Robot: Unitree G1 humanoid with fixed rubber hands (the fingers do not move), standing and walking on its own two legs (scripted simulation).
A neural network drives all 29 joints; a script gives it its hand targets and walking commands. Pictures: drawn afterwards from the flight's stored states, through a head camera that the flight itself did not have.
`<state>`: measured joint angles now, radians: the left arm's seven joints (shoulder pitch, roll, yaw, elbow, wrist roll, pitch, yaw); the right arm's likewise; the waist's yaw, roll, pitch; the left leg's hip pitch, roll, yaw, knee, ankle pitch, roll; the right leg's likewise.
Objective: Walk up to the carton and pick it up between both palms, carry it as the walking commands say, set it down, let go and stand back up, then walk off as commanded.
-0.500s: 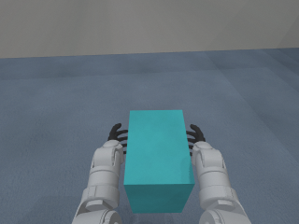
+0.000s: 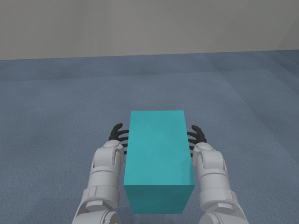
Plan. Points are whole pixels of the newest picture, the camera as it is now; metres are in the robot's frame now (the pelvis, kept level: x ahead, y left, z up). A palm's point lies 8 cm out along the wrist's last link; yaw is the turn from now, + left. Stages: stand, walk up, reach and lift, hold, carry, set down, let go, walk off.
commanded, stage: hold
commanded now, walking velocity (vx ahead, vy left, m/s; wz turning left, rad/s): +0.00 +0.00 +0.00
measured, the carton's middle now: (157, 164) +0.30 +0.01 -0.01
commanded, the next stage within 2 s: carry in 0.14 s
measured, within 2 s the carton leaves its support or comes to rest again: neither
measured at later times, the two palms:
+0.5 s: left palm (134, 142) +0.29 +0.07 +0.10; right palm (226, 154) +0.28 -0.17 +0.08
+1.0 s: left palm (166, 197) +0.16 -0.01 +0.09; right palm out of the picture +0.10 -0.25 +0.09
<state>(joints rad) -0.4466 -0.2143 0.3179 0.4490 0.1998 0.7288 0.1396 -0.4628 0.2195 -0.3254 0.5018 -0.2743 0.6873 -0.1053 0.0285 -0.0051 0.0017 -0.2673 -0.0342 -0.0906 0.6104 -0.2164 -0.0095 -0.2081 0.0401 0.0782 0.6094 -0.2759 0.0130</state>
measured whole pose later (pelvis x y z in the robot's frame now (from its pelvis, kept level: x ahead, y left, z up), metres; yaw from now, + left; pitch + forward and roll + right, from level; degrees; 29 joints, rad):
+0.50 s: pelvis -0.03 -0.04 +0.00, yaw -2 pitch -2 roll +3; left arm -0.45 -0.22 0.21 0.05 0.19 1.03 0.14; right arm -0.43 0.21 -0.22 0.06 -0.12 1.00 -0.19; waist 0.03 0.01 0.00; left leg -0.46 -0.05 -0.06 0.97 -0.46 -0.03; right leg -0.38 0.03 0.08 0.71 -0.29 -0.04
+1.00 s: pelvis -0.18 -0.06 -0.01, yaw -17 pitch +2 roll +1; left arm -0.38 -0.19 0.17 -0.20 0.09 1.14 0.19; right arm -0.42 0.21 -0.13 -0.13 -0.05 1.11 -0.25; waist 0.03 0.00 0.01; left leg -0.41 0.15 0.11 0.69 -0.29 -0.08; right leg -0.44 -0.05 0.08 0.79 -0.36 -0.02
